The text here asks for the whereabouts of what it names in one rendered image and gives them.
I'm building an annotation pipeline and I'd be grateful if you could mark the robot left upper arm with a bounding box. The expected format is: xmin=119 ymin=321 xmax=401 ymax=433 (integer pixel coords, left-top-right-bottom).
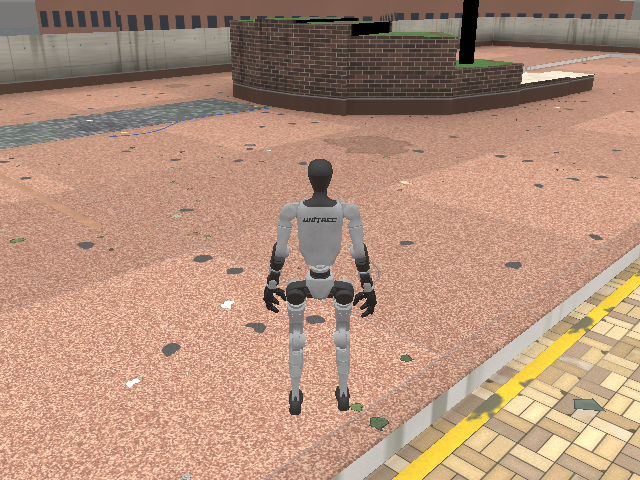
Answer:
xmin=275 ymin=202 xmax=299 ymax=258

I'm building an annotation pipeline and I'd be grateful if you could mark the robot right upper arm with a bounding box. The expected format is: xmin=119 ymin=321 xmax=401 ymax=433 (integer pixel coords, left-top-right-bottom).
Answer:
xmin=341 ymin=202 xmax=366 ymax=259

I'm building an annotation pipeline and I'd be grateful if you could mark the robot left forearm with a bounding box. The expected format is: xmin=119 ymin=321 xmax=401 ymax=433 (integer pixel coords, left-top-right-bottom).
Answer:
xmin=266 ymin=242 xmax=285 ymax=289

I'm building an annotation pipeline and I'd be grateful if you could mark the humanoid robot torso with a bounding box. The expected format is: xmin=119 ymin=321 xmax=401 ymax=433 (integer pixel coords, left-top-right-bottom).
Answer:
xmin=296 ymin=197 xmax=344 ymax=300

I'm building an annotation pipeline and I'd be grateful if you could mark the right robot thigh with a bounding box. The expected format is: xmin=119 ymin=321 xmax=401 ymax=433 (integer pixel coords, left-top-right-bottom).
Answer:
xmin=334 ymin=279 xmax=354 ymax=349

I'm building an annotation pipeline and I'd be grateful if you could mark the robot left hand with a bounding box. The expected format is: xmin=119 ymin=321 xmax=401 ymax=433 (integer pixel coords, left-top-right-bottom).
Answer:
xmin=263 ymin=286 xmax=286 ymax=313

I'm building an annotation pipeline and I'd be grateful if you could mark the robot right forearm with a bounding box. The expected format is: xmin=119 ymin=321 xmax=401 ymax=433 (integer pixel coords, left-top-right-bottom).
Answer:
xmin=355 ymin=243 xmax=374 ymax=292

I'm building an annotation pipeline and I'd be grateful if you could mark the robot right hand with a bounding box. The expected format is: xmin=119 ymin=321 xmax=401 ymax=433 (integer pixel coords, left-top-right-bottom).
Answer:
xmin=353 ymin=289 xmax=377 ymax=318

